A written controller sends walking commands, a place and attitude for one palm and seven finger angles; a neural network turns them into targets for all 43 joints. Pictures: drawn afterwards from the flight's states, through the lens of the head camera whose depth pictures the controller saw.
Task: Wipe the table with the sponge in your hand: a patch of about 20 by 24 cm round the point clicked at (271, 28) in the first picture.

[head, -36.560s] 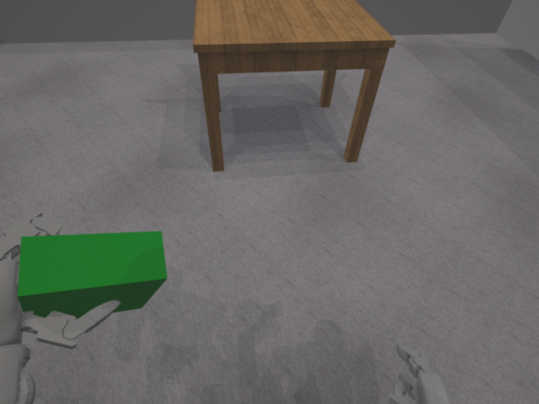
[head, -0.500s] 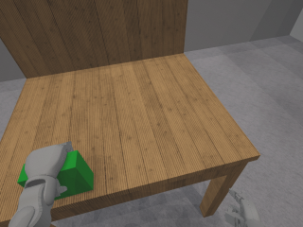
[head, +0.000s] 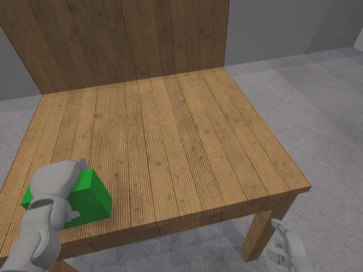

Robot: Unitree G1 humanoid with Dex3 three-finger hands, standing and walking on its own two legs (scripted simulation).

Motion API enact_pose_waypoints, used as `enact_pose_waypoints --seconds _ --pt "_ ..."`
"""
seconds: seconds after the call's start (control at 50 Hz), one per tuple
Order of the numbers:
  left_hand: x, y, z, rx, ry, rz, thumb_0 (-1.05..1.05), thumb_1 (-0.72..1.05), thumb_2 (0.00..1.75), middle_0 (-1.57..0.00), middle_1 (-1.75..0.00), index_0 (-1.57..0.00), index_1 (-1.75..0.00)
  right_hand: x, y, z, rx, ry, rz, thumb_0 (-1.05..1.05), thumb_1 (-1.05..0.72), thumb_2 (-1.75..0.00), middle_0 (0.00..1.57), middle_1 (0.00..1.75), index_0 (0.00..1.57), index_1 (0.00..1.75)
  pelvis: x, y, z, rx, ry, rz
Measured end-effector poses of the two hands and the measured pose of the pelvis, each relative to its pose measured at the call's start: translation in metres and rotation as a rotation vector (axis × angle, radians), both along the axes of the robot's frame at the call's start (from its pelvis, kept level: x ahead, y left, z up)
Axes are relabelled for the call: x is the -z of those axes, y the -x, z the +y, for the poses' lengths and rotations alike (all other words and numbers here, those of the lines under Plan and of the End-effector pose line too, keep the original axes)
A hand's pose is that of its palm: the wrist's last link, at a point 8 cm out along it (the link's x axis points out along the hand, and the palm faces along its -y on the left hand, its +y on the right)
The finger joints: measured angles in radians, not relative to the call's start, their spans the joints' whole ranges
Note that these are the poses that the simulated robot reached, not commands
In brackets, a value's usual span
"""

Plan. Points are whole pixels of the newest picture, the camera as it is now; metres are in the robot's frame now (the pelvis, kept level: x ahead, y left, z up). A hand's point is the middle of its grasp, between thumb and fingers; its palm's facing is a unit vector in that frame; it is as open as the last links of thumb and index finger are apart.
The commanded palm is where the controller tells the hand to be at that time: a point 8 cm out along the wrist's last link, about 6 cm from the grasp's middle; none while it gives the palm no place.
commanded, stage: lift the sponge slowly off the table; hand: left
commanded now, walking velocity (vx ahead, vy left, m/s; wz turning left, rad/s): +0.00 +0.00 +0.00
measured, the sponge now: (76, 206) +0.23 +0.30 +0.01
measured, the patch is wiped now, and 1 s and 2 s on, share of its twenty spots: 1.00 1.00 1.00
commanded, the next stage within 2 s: bring the sponge back beside the body in 0.98 s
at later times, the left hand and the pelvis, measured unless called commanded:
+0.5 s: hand (61, 184) +0.24 +0.30 +0.09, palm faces +0.01 -0.08 -1.00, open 9.6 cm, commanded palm +0.22 +0.30 +0.16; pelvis +0.00 +0.00 +0.00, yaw +0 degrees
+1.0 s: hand (62, 170) +0.25 +0.30 +0.12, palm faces +0.05 -0.07 -1.00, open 9.6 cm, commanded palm +0.22 +0.29 +0.19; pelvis -0.01 +0.00 +0.00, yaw +0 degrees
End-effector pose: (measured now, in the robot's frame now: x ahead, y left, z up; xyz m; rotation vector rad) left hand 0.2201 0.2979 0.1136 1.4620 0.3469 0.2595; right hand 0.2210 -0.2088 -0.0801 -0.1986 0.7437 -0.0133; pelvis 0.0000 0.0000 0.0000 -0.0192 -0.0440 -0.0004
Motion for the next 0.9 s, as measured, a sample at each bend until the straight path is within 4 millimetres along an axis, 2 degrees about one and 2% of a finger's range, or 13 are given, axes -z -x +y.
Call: enact_pose_waypoints --seconds 0.2,0.42,0.58,0.78,0.9 --pt "-0.016 -0.003 -0.006 0.026 -0.010 -0.039 -0.01 -0.49 1.10 -0.77 -1.37 -0.78 -1.39 0.003 0.008 -0.009 0.016 0.002 0.016 0.01 -0.90 -0.90 0.20 0.30 0.20 0.30 -0.001 0.000 -0.002 0.006 -0.003 -0.008" --pt "-0.029 0.002 0.005 -0.014 -0.015 -0.033 -0.01 -0.49 1.10 -0.77 -1.37 -0.78 -1.39 -0.001 0.002 -0.011 0.010 0.006 -0.001 0.01 -0.90 -0.90 0.20 0.30 0.20 0.30 -0.002 0.000 -0.004 0.005 -0.004 -0.021" --pt "-0.040 0.003 -0.003 0.025 -0.012 -0.062 -0.01 -0.49 1.10 -0.77 -1.37 -0.78 -1.39 -0.005 -0.007 -0.004 -0.014 0.005 -0.030 0.01 -0.90 -0.90 0.20 0.30 0.20 0.30 -0.002 0.002 -0.003 0.000 -0.004 -0.026" --pt "-0.054 -0.001 0.006 -0.016 -0.020 -0.080 -0.01 -0.49 1.10 -0.77 -1.37 -0.78 -1.39 -0.010 -0.011 0.006 -0.037 -0.009 -0.044 0.01 -0.90 -0.90 0.20 0.30 0.20 0.30 -0.002 0.004 -0.001 0.000 -0.004 -0.028" --pt "-0.059 -0.006 -0.001 0.014 -0.018 -0.078 -0.01 -0.49 1.10 -0.77 -1.37 -0.78 -1.39 -0.009 -0.011 0.010 -0.046 -0.009 -0.045 0.01 -0.90 -0.90 0.20 0.30 0.20 0.30 -0.003 0.006 0.001 -0.004 -0.004 -0.027"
